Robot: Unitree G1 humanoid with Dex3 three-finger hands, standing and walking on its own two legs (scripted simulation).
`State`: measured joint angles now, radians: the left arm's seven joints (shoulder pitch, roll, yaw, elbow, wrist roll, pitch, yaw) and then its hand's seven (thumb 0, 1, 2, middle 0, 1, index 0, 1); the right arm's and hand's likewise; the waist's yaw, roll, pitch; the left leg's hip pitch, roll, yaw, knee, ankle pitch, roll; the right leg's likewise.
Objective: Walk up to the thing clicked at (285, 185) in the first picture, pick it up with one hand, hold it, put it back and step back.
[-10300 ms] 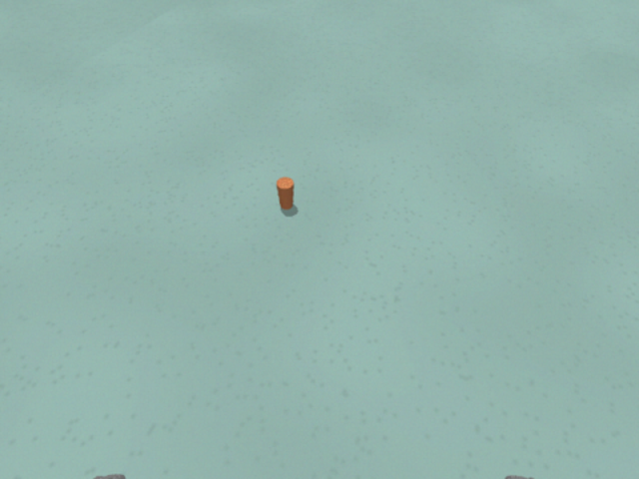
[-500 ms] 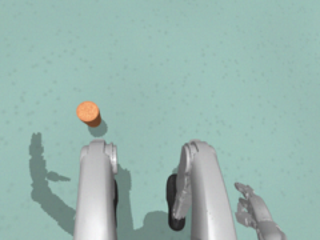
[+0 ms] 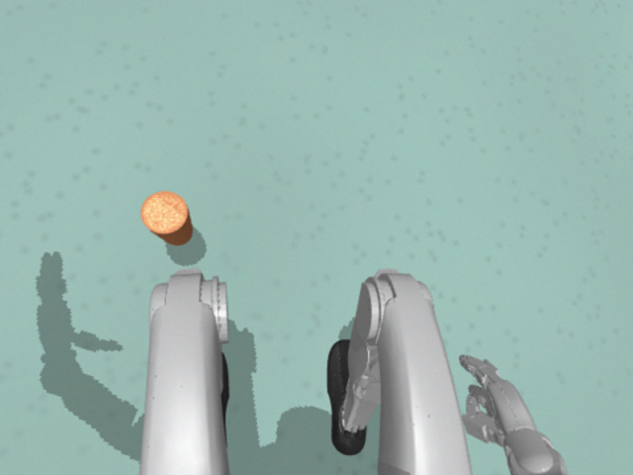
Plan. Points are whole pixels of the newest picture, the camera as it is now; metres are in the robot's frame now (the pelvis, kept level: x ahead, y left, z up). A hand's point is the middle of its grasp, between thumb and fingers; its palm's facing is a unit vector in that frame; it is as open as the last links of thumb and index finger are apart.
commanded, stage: go down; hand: left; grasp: from the side
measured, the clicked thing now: (171, 223) +0.44 +0.22 -0.31
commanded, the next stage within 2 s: approach in 0.66 s
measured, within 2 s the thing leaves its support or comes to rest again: neither
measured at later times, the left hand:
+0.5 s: hand out of the picture +0.37 +0.42 +0.01, palm faces +0.19 -0.97 -0.14, open 17.2 cm
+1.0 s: hand out of the picture +0.37 +0.41 -0.03, palm faces +0.19 -0.98 -0.05, open 17.4 cm
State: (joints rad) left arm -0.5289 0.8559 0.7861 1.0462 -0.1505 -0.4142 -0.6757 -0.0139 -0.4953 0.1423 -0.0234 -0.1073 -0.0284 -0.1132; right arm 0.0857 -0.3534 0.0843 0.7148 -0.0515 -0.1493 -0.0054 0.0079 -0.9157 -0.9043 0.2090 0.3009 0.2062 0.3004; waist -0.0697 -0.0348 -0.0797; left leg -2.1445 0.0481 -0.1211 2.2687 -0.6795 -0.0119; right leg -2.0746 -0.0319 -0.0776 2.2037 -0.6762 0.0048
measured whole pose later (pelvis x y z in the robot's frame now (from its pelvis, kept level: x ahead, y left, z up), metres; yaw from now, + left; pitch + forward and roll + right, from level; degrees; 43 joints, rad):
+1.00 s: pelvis +0.00 +0.00 -0.02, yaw -1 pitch +30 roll -7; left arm -0.57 0.87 0.80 1.16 -0.28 -0.52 -0.75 -0.01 -0.53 0.10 -0.05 -0.10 -0.04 -0.12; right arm 0.06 -0.37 0.14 0.70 -0.06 -0.17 0.00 0.01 -0.91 -0.90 0.21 0.30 0.21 0.30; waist -0.09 -0.06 -0.04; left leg -2.19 0.05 -0.14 2.34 -0.68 -0.01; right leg -2.11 -0.02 -0.09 2.26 -0.67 0.01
